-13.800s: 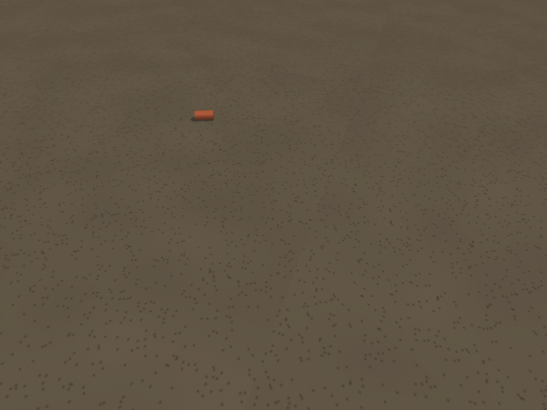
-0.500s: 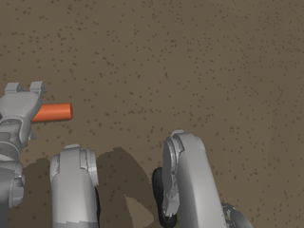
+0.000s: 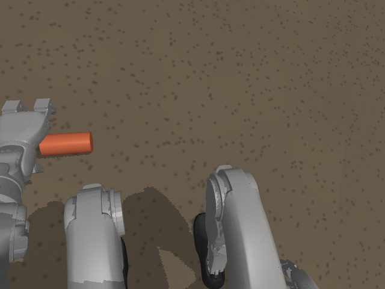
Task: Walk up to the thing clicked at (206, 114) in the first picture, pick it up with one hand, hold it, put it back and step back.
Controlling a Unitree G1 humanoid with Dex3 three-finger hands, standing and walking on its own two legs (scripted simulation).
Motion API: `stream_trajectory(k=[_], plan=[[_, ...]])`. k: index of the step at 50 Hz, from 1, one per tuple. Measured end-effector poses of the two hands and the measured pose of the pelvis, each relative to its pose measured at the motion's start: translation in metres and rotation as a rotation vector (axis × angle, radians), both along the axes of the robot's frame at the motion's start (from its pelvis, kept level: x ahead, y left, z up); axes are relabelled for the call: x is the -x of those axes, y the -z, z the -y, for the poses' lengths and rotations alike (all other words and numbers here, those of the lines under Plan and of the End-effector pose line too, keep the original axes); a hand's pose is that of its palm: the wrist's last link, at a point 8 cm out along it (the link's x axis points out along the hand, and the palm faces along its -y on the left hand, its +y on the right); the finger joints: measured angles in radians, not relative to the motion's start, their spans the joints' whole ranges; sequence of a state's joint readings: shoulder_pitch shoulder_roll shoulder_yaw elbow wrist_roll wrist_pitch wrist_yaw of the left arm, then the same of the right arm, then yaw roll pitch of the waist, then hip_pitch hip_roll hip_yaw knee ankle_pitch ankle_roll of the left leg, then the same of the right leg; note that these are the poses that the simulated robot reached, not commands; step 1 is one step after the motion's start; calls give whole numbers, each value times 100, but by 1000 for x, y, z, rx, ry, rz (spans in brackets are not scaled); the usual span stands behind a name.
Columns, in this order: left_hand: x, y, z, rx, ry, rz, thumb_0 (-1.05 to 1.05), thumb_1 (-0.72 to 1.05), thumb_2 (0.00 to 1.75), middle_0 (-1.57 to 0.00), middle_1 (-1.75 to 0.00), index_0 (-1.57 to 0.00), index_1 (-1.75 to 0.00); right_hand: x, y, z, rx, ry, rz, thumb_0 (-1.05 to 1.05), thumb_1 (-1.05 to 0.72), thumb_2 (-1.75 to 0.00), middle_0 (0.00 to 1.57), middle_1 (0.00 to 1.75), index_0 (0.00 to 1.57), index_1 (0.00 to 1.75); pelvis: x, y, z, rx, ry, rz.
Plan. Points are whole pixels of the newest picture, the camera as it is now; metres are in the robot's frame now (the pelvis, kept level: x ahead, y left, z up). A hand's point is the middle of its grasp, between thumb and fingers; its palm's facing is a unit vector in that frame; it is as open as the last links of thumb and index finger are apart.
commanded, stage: rise first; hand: left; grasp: from above
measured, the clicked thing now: (67, 143) +0.46 +0.24 -0.30
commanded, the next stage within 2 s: approach in 0.78 s
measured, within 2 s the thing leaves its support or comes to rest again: neither
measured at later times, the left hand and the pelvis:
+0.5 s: hand (35, 147) +0.42 +0.28 -0.18, palm faces -0.46 -0.05 -0.89, open 13.9 cm; pelvis -0.01 +0.00 +0.00, yaw +0 degrees
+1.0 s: hand (33, 146) +0.42 +0.28 -0.17, palm faces -0.46 -0.04 -0.89, open 13.6 cm; pelvis +0.00 +0.00 +0.00, yaw +0 degrees
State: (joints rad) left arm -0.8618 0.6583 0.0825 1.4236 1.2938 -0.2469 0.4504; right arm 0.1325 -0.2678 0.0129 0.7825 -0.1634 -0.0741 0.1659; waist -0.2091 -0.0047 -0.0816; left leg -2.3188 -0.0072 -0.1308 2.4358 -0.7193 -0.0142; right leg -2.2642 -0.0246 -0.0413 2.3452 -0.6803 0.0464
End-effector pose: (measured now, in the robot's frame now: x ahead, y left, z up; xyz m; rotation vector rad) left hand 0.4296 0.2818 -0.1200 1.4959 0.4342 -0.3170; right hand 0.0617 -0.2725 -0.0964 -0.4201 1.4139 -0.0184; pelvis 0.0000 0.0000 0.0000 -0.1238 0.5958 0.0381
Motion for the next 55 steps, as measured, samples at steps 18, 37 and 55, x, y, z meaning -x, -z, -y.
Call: stream_trajectory(k=[18, 37, 55], plan=[[6, -6, -3, -2, 18, -4, 0, -51, 102, -15, -92, -12, -95, 1, -7, 2, 23, -7, 19, 0, -91, -90, 20, 30, 20, 29, 5, -3, 0, 0, -3, 12], [7, 0, 0, -2, 7, -12, 0, -47, 99, -17, -90, -15, -93, 8, -1, -3, -3, -11, 17, 0, -91, -90, 20, 30, 20, 29, 6, 2, 0, -1, -3, 19], [1, -4, 10, 3, 43, -20, -1, -44, 98, -18, -91, -17, -94, 5, -5, 0, 5, -20, 21, 0, -91, -90, 20, 30, 20, 29, 6, -1, 0, -3, -2, 12]])
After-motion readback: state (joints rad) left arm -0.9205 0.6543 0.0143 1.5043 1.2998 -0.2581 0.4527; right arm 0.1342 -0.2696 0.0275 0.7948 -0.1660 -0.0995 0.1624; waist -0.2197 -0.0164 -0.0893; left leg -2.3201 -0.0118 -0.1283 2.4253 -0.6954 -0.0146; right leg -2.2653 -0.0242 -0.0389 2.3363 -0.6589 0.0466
